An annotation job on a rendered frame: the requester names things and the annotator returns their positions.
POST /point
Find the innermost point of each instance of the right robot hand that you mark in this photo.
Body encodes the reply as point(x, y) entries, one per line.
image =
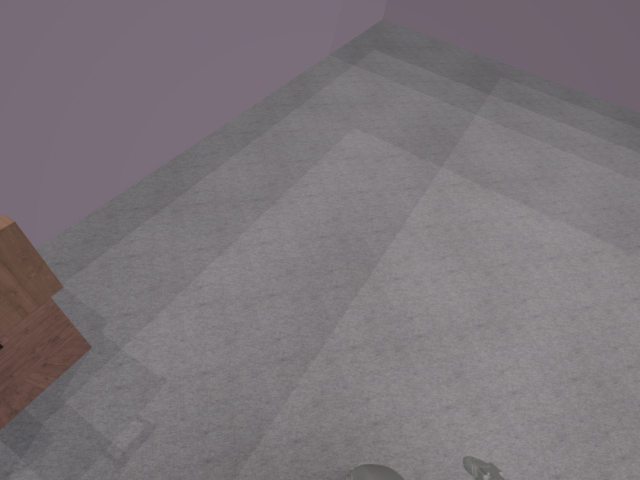
point(481, 470)

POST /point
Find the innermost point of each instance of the drawer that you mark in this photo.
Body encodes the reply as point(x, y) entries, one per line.
point(26, 281)

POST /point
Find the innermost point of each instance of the cabinet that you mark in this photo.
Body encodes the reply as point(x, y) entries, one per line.
point(36, 351)

